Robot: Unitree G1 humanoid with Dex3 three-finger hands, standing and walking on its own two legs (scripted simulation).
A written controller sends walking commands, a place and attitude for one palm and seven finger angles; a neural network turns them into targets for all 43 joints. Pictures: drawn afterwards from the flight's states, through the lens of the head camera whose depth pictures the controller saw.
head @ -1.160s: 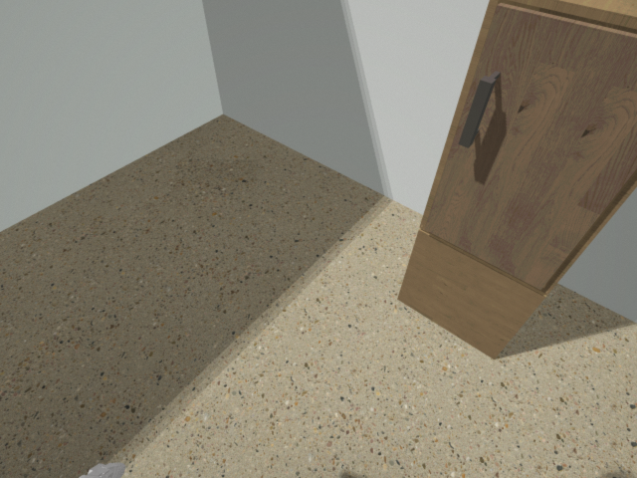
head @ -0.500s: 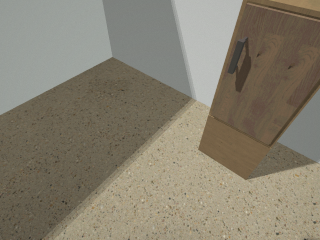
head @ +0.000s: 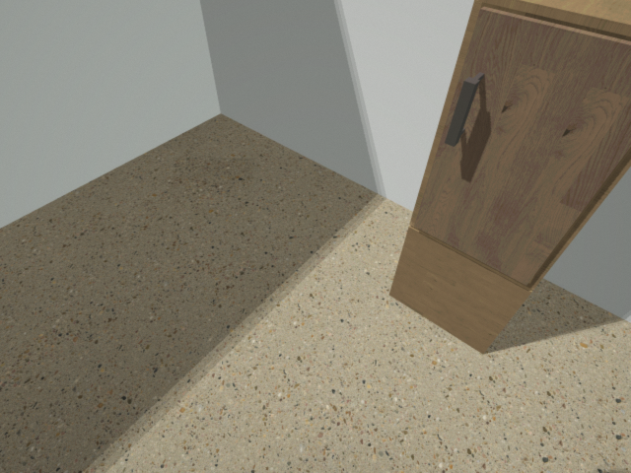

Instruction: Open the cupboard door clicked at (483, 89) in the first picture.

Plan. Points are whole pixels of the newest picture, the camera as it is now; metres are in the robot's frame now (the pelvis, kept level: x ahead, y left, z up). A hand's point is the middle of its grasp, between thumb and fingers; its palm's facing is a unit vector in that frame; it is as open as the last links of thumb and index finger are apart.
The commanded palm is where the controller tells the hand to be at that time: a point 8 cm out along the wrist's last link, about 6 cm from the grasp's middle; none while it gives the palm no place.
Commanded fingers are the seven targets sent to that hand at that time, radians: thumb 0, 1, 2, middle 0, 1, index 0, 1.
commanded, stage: look at it before walking up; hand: left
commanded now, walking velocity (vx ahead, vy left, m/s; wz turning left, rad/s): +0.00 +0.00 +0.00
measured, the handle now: (465, 109) +0.81 -0.27 +0.06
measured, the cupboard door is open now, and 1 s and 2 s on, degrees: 0 0 0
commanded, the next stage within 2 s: turn to face it in 0.28 s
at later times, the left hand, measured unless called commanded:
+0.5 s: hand out of the picture +0.08 +0.25 -0.16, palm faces -0.04 -0.94 -0.34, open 7.4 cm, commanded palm none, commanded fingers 0.00 0.90 0.90 -0.20 -0.30 -0.20 -0.30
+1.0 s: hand out of the picture +0.05 +0.18 -0.18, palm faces -0.20 -0.96 -0.22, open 7.4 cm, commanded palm none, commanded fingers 0.00 0.90 0.90 -0.20 -0.30 -0.20 -0.30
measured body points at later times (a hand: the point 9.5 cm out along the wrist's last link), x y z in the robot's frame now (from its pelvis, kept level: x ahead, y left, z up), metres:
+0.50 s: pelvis +0.01 +0.00 +0.00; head +0.02 +0.00 +0.45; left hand +0.09 +0.30 -0.13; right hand +0.09 -0.30 -0.13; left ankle +0.01 +0.12 -0.75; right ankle +0.01 -0.12 -0.75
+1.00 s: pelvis -0.03 +0.00 -0.01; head +0.02 -0.01 +0.44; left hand +0.07 +0.23 -0.16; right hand +0.02 -0.27 -0.15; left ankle -0.02 +0.14 -0.70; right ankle +0.01 -0.12 -0.75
